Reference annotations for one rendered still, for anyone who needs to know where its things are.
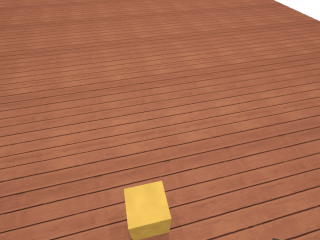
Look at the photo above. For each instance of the carton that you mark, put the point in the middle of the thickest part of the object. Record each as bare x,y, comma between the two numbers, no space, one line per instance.
147,210

